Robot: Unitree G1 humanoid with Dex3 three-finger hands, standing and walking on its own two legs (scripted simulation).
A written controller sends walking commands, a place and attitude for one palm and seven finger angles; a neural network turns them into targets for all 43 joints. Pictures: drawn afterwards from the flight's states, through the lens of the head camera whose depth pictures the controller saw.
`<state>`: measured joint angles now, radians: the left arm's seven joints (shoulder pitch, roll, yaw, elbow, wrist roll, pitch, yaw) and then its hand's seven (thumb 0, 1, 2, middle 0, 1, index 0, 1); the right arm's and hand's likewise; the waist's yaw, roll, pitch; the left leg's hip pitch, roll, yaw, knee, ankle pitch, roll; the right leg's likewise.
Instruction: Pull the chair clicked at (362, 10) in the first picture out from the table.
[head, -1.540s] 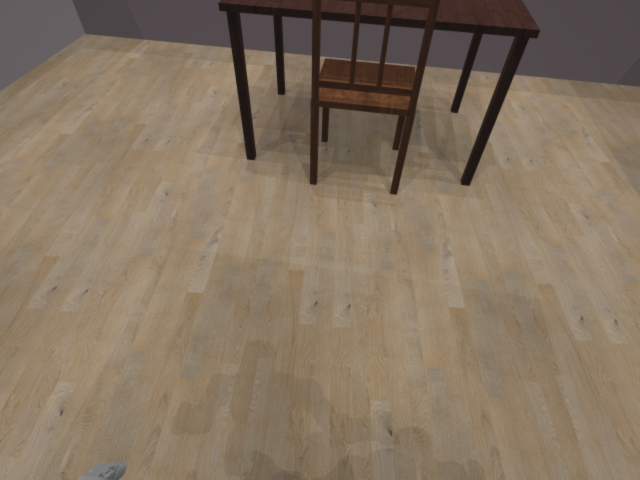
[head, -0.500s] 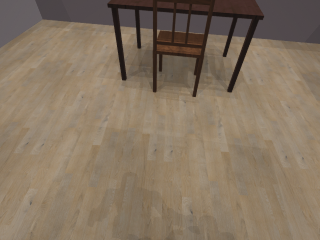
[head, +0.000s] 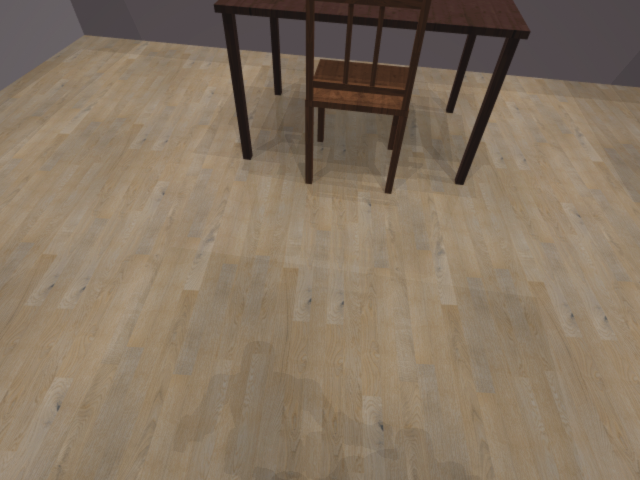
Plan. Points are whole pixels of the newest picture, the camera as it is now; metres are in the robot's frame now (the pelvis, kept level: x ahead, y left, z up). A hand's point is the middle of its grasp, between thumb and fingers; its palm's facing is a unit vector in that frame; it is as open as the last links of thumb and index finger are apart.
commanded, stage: walk to a spot facing it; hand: left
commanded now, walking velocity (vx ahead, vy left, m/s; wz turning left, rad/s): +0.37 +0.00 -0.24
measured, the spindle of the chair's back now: (348, 45) +1.55 -0.02 -0.10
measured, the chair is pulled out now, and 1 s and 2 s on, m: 0.00 0.00 0.00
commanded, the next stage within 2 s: turn to face it in 1.86 s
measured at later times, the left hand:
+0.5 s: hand out of the picture +0.11 +0.16 -0.20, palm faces -0.06 -0.98 -0.18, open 7.4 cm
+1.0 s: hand (220, 374) +0.33 +0.20 -0.21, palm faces -0.09 -0.98 -0.15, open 7.4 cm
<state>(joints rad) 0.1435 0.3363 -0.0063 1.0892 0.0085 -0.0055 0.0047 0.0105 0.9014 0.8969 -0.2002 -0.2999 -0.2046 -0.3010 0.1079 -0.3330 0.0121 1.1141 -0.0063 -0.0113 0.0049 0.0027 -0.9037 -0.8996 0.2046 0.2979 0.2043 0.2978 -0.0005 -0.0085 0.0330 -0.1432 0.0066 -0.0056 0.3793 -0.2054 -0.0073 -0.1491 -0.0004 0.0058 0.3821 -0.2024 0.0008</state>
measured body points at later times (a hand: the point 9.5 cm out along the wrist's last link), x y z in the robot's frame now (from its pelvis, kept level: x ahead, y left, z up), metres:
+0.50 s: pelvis +0.11 -0.02 -0.03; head +0.13 -0.02 +0.42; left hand +0.11 +0.21 -0.18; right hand +0.01 -0.23 -0.19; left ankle +0.01 +0.12 -0.72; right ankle +0.08 -0.11 -0.75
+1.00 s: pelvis +0.32 +0.02 -0.02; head +0.34 +0.04 +0.43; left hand +0.33 +0.25 -0.19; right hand +0.38 -0.22 -0.15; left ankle +0.41 +0.08 -0.75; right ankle +0.21 -0.09 -0.65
